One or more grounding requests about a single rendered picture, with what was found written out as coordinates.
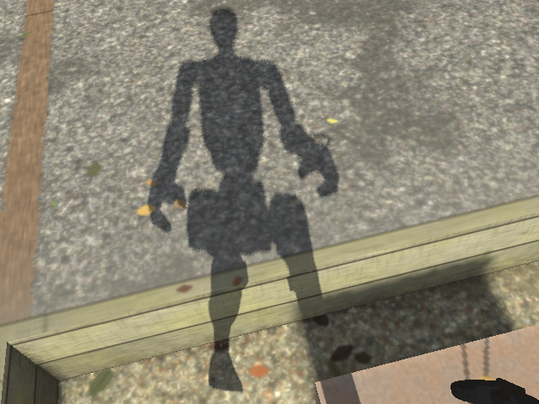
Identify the robot right hand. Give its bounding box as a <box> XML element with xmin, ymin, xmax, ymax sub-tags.
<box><xmin>451</xmin><ymin>378</ymin><xmax>539</xmax><ymax>404</ymax></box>

